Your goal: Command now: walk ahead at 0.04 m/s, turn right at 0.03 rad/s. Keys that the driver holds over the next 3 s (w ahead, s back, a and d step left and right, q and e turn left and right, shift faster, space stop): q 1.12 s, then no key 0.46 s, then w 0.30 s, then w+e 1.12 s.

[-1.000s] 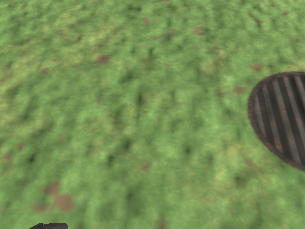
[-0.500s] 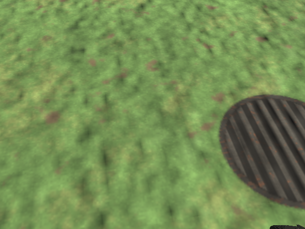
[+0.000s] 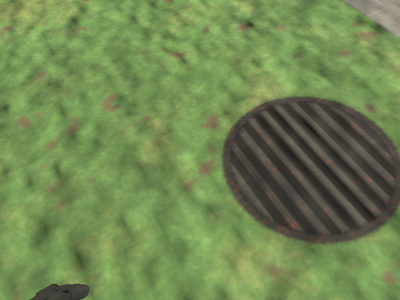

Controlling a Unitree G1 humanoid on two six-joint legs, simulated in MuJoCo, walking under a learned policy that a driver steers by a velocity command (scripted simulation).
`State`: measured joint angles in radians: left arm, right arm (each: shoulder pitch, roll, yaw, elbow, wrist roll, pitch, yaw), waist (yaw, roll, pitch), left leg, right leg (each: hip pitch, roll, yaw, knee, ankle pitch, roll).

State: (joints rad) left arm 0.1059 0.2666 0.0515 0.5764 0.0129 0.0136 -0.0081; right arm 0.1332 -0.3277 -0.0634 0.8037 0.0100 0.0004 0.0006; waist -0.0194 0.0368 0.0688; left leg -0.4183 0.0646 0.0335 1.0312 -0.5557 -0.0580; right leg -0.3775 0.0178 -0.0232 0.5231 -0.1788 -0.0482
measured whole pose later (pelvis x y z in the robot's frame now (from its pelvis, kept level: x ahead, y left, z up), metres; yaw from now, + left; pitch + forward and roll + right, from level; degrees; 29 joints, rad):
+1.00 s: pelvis +0.02 +0.00 +0.01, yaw +32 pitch +1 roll +0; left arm 0.14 0.26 0.06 0.77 0.01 0.00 0.04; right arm 0.18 -0.35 -0.10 0.70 0.02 0.07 -0.02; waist 0.00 0.04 0.07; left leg -0.49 0.00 -0.06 1.02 -0.41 -0.10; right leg -0.20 -0.02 -0.05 0.40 -0.22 -0.01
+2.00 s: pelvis +0.06 +0.12 +0.01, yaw +40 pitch +1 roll +0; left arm 0.18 0.29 0.05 0.81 -0.03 -0.07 -0.02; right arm 0.41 -0.26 -0.05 0.86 0.00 -0.08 0.01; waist -0.05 -0.04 0.01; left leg -0.02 -0.04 0.03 0.28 -0.28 0.05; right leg -0.58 -0.07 0.01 1.02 -0.26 -0.04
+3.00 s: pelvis +0.56 +0.38 +0.01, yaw +7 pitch +1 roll +2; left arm 0.22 0.33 0.07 0.66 -0.02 -0.01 0.00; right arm 0.30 -0.26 -0.06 0.75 -0.01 -0.10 0.00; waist -0.04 -0.05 0.03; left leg -0.15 -0.02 0.09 0.33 -0.20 0.03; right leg -0.64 -0.07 0.07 1.10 -0.27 0.01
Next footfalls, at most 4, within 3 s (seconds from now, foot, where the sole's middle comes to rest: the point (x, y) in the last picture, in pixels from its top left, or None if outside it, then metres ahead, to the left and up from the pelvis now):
0.28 left None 0.03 0.13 -0.77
0.76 right None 0.11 -0.08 -0.77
1.18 left None -0.03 0.15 -0.77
1.58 right None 0.12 -0.03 -0.77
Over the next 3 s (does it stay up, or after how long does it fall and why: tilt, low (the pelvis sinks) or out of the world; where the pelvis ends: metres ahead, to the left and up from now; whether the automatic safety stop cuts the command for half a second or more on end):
stays up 0.56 0.38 0.01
